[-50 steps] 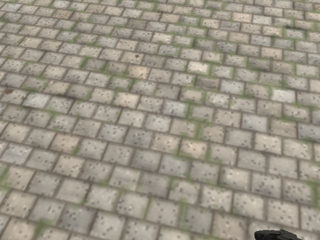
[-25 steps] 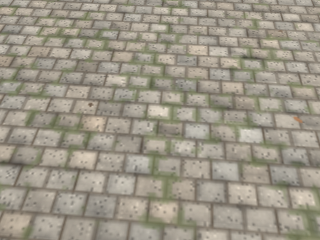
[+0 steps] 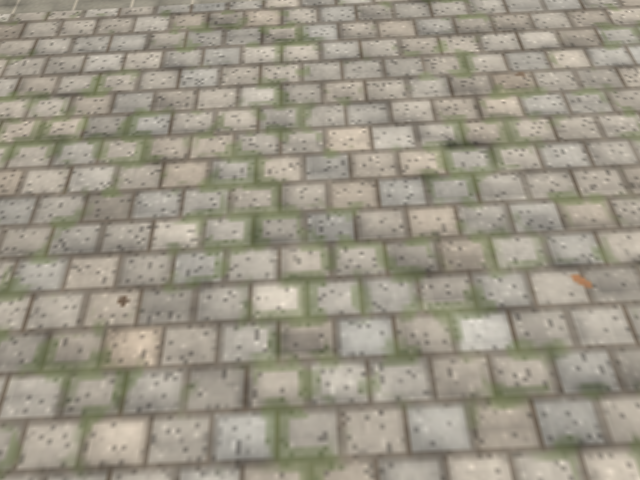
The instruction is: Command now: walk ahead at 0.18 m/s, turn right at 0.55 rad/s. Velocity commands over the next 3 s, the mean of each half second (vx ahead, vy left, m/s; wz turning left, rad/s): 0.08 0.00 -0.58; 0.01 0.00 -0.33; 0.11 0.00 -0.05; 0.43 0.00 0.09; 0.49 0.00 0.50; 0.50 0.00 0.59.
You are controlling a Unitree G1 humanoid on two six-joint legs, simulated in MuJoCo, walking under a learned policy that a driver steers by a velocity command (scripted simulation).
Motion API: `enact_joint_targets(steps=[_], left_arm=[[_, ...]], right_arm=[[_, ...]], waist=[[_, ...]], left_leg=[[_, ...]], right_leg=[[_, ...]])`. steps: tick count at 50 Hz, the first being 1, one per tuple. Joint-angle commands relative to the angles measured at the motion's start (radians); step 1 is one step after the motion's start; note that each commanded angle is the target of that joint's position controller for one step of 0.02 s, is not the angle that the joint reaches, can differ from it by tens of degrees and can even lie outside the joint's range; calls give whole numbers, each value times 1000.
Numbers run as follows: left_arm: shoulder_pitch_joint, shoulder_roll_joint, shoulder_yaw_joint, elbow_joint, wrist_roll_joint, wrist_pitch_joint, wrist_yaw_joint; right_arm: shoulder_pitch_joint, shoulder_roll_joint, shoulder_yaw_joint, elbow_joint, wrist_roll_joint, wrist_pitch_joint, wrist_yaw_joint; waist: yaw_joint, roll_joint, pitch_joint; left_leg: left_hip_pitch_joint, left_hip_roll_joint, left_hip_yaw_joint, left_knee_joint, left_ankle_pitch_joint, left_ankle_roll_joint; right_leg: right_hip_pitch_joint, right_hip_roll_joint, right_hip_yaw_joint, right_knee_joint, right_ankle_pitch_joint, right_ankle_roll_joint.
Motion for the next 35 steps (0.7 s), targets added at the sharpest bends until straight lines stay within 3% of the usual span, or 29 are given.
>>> enact_joint_targets(steps=[1, 3, 4, 5, 6, 7, 8, 9, 10, 12, 15, 20, 24, 26, 28, 29, 30, 31, 32, 33, 34, 35], left_arm=[[72, 151, 33, -44, 10, 12, 20], [24, 165, 42, -69, 16, 16, 26], [-20, 176, 46, -86, 14, 14, 24], [-62, 180, 48, -100, 2, 6, 16], [-61, 140, 37, -141, -19, -6, 8], [109, 71, 31, -141, -47, 3, 19], [158, 164, 45, -108, -7, 24, 28], [82, 183, 53, -97, 17, 42, 23], [10, 168, 53, -112, 25, 54, 11], [-25, 144, 51, -128, 22, 83, -12], [-38, 132, 45, -146, 7, 100, -23], [-144, 128, 30, -201, 14, 120, -40], [-190, 124, 16, -240, 6, 115, -54], [-185, 130, 15, -251, 2, 109, -57], [-122, 130, 16, -238, 2, 96, -56], [-99, 151, 22, -231, 7, 87, -49], [-118, 233, 33, -258, 14, 79, -34], [-115, 343, 63, -278, 24, 79, -23], [-119, 274, 50, -258, 28, 76, -12], [-187, 223, 32, -262, 21, 70, -7], [-242, 201, 25, -273, 21, 67, -7], [-258, 182, 20, -282, 13, 59, -2]], right_arm=[[-40, -88, -10, -76, 8, -13, -8], [21, -113, -14, -64, 12, -26, -15], [87, -127, -17, -47, 13, -33, -20], [176, -137, -21, -25, 8, -47, -27], [279, -198, -34, -20, -4, -60, -39], [253, -255, -40, -51, -1, -44, -40], [254, -205, -43, -57, 23, -23, -33], [193, -128, -24, -80, 24, -14, -34], [134, -89, -10, -91, 20, -7, -37], [104, -103, -11, -96, 5, 5, -47], [136, -123, -20, -85, -6, 3, -43], [153, -152, -35, -86, -9, 15, -38], [162, -194, -54, -88, -14, 29, -26], [172, -211, -62, -85, -13, 38, -23], [175, -217, -67, -82, -3, 50, -22], [218, -198, -69, -67, -6, 56, -15], [277, -105, -50, -83, -12, 64, -2], [166, -122, -48, -136, -10, 77, -24], [122, -138, -51, -138, 2, 84, -24], [159, -129, -51, -119, 13, 84, -17], [206, -138, -55, -87, 11, 78, -12], [242, -151, -62, -62, -4, 76, -8]], waist=[[-9, -130, -73], [-43, -136, -76], [-77, -140, -89], [-128, -117, -113], [-152, -2, -228], [-66, 205, -355], [-53, 139, -403], [-48, 28, -278], [-43, -3, -187], [-35, 92, -120], [-33, 90, -141], [-59, 111, -122], [-78, 119, -128], [-80, 120, -132], [-45, 77, -127], [-41, -25, -99], [-76, -302, -81], [-22, -305, 14], [-39, -190, 27], [-88, -179, 19], [-115, -168, -7], [-116, -177, -44]], left_leg=[[31, -57, 15, -74, -12, 10], [136, -68, -16, -180, -45, 33], [245, -80, -19, -264, -39, 50], [402, -69, -20, -390, 93, 69], [659, 132, -166, -365, 419, 119], [854, 437, -440, -298, 972, 275], [767, 472, -527, -321, 846, 343], [647, 392, -420, -366, 632, 319], [545, 312, -299, -417, 461, 274], [432, 215, -154, -478, 312, 234], [411, 204, -76, -493, 280, 247], [401, 239, -44, -549, -52, 255], [371, 260, 4, -534, -129, 238], [374, 276, 15, -509, -145, 221], [306, 261, 74, -421, -139, 156], [238, 225, 137, -295, -193, 85], [45, 98, 240, -8, -459, -2], [-27, -19, 121, 107, -524, -19], [39, 20, 38, 198, -421, -11], [63, 15, 27, 211, -331, -1], [79, 6, 32, 227, -266, 5], [86, -1, 47, 265, -235, 6]], right_leg=[[99, -247, 186, 81, 864, -40], [85, -244, 227, 143, 847, -25], [50, -222, 236, 191, 833, -5], [-5, -174, 227, 291, 778, 23], [-137, -121, 179, 504, 478, 58], [-331, 54, 19, 772, -443, 77], [-363, -9, -27, 892, -450, 76], [-382, -46, -22, 931, -354, 91], [-391, -73, -34, 901, -289, 109], [-368, -93, -62, 881, -212, 143], [-349, -88, -85, 847, -180, 152], [-354, -139, -118, 666, -156, 143], [-234, -144, -171, 477, -189, 111], [-182, -139, -190, 380, -189, 87], [-45, -119, -199, 170, -98, 49], [5, -150, -95, 20, -57, 32], [56, -419, 279, -133, -67, -21], [-162, -560, 430, -164, 93, -148], [-190, -480, 300, -138, 157, -142], [-197, -405, 201, -124, 181, -110], [-158, -344, 134, -110, 227, -81], [-109, -320, 95, -88, 333, -80]])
